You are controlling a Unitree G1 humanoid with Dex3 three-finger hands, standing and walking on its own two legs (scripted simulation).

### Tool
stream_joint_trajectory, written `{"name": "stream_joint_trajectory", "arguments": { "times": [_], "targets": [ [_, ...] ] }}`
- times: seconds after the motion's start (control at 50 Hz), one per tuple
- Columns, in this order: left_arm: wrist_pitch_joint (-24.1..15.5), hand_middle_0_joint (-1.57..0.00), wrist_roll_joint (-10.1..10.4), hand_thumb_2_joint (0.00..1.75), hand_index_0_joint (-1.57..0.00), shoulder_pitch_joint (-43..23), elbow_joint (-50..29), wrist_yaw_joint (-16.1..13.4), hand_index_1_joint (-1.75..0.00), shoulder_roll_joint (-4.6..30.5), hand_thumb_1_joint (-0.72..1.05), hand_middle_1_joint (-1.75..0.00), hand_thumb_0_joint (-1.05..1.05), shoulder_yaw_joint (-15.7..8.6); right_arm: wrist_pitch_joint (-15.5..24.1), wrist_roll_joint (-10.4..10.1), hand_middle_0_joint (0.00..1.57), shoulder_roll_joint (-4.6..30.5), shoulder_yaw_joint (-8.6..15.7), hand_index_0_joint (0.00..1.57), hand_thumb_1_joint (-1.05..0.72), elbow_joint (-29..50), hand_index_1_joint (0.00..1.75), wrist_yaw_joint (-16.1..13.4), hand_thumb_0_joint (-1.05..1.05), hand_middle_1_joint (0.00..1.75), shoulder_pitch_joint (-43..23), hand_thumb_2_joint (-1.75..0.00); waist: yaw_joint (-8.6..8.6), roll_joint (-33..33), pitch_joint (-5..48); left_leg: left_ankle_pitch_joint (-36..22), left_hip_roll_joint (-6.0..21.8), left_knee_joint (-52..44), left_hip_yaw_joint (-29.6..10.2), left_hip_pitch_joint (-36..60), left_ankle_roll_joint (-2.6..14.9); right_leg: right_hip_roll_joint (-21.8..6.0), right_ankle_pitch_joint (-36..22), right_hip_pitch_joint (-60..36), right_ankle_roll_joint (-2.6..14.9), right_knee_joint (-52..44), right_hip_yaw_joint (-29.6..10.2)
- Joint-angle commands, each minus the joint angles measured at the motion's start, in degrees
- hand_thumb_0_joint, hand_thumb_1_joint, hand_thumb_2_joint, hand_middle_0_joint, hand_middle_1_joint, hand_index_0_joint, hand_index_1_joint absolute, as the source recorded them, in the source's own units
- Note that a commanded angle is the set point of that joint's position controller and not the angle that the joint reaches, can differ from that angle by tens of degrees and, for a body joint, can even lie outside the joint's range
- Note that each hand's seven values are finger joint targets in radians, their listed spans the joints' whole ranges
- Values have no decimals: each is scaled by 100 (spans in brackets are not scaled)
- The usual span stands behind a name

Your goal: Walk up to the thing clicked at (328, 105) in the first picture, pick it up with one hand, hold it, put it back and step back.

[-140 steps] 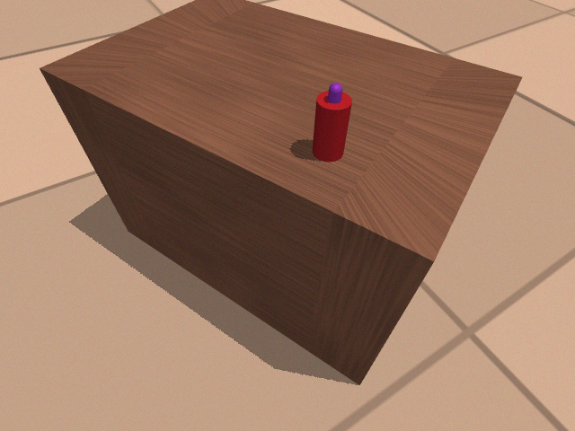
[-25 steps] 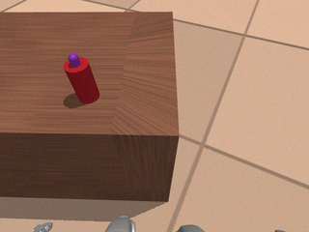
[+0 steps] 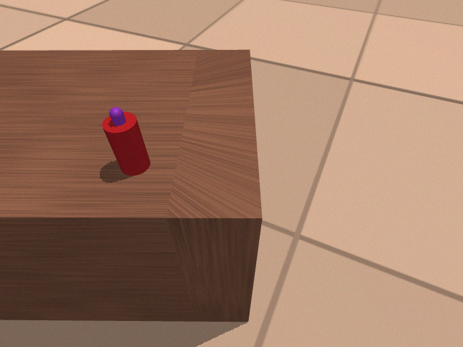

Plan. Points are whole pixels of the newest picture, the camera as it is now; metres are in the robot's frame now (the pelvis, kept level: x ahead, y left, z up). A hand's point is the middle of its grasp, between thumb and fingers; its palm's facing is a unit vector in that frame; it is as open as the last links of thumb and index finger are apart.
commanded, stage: walk up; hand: left
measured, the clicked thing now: (126, 139) +0.51 +0.24 +0.07
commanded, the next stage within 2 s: stand in 1.06 s
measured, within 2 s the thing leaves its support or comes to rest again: neither
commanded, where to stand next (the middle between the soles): +0.06 +0.01 m, yaw +2 degrees
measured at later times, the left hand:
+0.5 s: hand out of the picture +0.13 +0.26 -0.14, palm faces +0.00 -0.95 -0.31, open 7.4 cm
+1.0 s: hand out of the picture +0.10 +0.27 -0.14, palm faces +0.00 -0.94 -0.33, open 7.4 cm
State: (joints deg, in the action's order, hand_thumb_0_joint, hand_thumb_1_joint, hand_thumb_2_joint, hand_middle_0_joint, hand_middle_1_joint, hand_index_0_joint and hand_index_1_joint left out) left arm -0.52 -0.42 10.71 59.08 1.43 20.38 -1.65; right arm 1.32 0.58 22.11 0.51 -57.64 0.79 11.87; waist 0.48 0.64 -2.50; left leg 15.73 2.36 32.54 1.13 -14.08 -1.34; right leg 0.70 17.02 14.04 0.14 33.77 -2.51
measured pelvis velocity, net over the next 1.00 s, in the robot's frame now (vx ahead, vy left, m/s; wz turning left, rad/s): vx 0.02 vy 0.02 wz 0.00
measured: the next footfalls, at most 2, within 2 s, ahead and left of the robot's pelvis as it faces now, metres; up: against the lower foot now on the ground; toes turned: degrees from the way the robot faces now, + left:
none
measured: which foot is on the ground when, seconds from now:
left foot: down 0.00-1.00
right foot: down 0.00-1.00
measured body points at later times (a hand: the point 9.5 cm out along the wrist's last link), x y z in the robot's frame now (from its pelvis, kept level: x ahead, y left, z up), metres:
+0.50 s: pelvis +0.02 +0.01 +0.02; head +0.03 +0.01 +0.47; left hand +0.13 +0.30 -0.11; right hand +0.11 -0.29 -0.11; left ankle +0.02 +0.14 -0.73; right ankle +0.02 -0.12 -0.73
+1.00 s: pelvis +0.02 +0.02 +0.02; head +0.03 +0.02 +0.47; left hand +0.10 +0.31 -0.12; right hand +0.10 -0.28 -0.11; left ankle +0.02 +0.14 -0.73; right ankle +0.02 -0.12 -0.73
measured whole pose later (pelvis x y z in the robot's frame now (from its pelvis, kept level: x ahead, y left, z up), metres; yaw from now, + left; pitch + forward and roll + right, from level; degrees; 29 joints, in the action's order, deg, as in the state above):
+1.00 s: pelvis +0.02 +0.02 +0.02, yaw +0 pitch -2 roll +0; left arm -0.2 -0.4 4.6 67.1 0.5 19.4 -1.3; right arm 0.7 0.6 19.5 1.2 -65.5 0.3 5.3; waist -0.1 -0.1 -2.8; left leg 10.5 1.2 18.8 2.0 -5.8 -0.6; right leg -0.7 11.2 5.4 -1.4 19.0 -3.1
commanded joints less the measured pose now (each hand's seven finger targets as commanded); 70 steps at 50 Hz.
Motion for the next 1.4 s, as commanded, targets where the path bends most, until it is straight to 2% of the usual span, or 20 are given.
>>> {"name": "stream_joint_trajectory", "arguments": {
  "times": [0.0,0.08,0.14,0.18,0.24,0.3,0.38,0.52,0.58,0.74,0.76,0.84,1.02,1.04,1.08,1.16,1.38],
  "targets": [
    [-189,-20,25,90,-20,-633,-356,-112,-30,1277,90,-30,0,-243,227,-23,20,1173,216,20,-90,187,30,-101,0,30,-324,-90,-86,-294,358,-620,398,-799,-469,336,357,-649,-779,-53,355,-1070,-797],
    [-174,-20,60,90,-20,-689,-153,-138,-30,1203,90,-30,0,-213,204,-43,20,1147,197,20,-90,35,30,-117,0,30,-473,-90,-43,-219,559,-1243,473,-849,-426,569,353,-639,-1378,-410,284,-1126,-612],
    [-140,-20,69,90,-20,-846,-57,-146,-30,1177,90,-30,0,-193,183,-36,20,1130,210,20,-90,-88,30,-132,0,30,-579,-90,-59,-180,548,-1309,502,-1038,-428,615,322,-645,-1448,-496,253,-1192,-551],
    [-117,-20,75,90,-20,-896,29,-149,-30,1163,90,-30,0,-175,161,-24,20,1109,215,20,-90,-132,30,-130,0,30,-694,-90,-41,-110,402,-1194,506,-1156,-439,609,300,-618,-1243,-451,222,-1326,-508],
    [-111,-20,55,90,-20,-970,120,-149,-30,1148,90,-30,0,-173,161,-14,20,1089,212,20,-90,-208,30,-128,0,30,-791,-90,-44,-79,511,-1287,551,-1289,-441,677,304,-632,-1429,-653,195,-1394,-458],
    [-117,-20,57,90,-20,-1024,188,-151,-30,1144,90,-30,0,-179,162,-26,20,1048,207,20,-90,-257,30,-133,0,30,-810,-90,-49,-83,623,-1616,555,-1299,-366,844,270,-673,-1753,-787,171,-1425,-452],
    [-99,-20,53,90,-20,-1120,251,-153,-30,1115,90,-30,0,-163,144,-3,20,1013,216,20,-90,-300,30,-132,0,30,-917,-90,-61,-18,475,-1440,542,-1457,-380,805,240,-658,-1595,-741,126,-1559,-430],
    [-89,-20,10,90,-20,-1100,330,-150,-30,1089,90,-30,0,-150,147,3,20,1020,243,20,-90,-320,30,-125,0,30,-1026,-90,-67,12,513,-1267,561,-1587,-383,901,261,-657,-1494,-764,91,-1665,-390],
    [-95,-20,6,90,-20,-1085,347,-150,-30,1090,90,-30,0,-164,147,8,20,1008,247,20,-90,-344,30,-130,0,30,-978,-90,-85,-13,591,-1382,555,-1590,-360,940,248,-670,-1577,-843,92,-1658,-382],
    [-85,-20,-13,90,-20,-1081,393,-158,-30,1088,90,-30,0,-154,124,9,20,1004,272,20,-90,-400,30,-131,0,30,-960,-90,-127,-63,489,-1229,529,-1647,-381,962,248,-653,-1472,-756,82,-1709,-366],
    [-86,-20,-1,90,-20,-1000,384,-157,-30,1075,90,-30,0,-148,124,5,20,1012,261,20,-90,-393,30,-126,0,30,-980,-90,-84,-13,499,-1240,540,-1656,-378,1008,256,-656,-1480,-737,65,-1714,-368],
    [-83,-20,-7,90,-20,-962,405,-164,-30,1078,90,-30,0,-156,116,-3,20,1002,277,20,-90,-444,30,-136,0,30,-918,-90,-102,-65,567,-1298,545,-1652,-372,1112,258,-656,-1486,-742,86,-1687,-356],
    [-68,-20,-18,90,-20,-958,380,-171,-30,1090,90,-30,0,-163,100,5,20,985,267,20,-90,-440,30,-138,0,30,-942,-90,-104,-16,332,-1150,508,-1713,-408,857,241,-648,-1421,-773,77,-1742,-342],
    [-101,-20,-3,90,-20,-876,329,-188,-30,1133,90,-30,0,-137,81,1,20,1020,260,20,-90,-432,30,-148,0,30,-1026,-90,-41,-9,268,-1538,565,-1676,-472,923,214,-746,-1722,-749,72,-1708,-391],
    [-127,-20,4,90,-20,-808,342,-199,-30,1128,90,-30,0,-129,65,-14,20,1009,255,20,-90,-420,30,-139,0,30,-960,-90,-70,-64,499,-1769,586,-1595,-441,1096,231,-774,-1983,-868,68,-1671,-368],
    [-138,-20,12,90,-20,-852,290,-206,-30,1168,90,-30,0,-115,45,-19,20,975,219,20,-90,-426,30,-117,0,30,-949,-90,-89,-150,455,-1517,540,-1655,-438,1090,202,-764,-1750,-807,41,-1758,-370],
    [-118,-20,2,90,-20,-791,227,-201,-30,1184,90,-30,0,-71,26,-7,20,1014,207,20,-90,-432,30,-101,0,30,-982,-90,-73,-55,430,-1299,549,-1703,-470,1062,202,-763,-1488,-717,72,-1786,-362]
  ]
}}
